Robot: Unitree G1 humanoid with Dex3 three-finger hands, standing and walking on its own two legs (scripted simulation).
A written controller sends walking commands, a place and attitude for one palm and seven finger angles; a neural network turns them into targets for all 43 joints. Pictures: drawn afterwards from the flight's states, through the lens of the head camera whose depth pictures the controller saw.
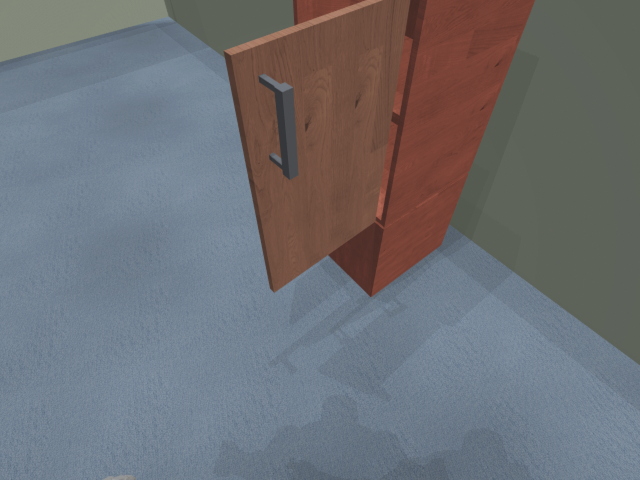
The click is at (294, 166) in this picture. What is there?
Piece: cupboard door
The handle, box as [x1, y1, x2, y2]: [259, 74, 298, 179]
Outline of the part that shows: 259,75 259,81 275,92 281,150 280,158 273,152 269,154 269,158 283,170 283,174 290,179 298,174 292,87 284,82 280,84 265,74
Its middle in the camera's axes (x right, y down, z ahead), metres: -0.07 -0.17 +0.60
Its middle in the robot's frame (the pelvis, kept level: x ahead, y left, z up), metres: +0.58 +0.10 +0.12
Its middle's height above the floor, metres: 0.90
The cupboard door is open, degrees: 92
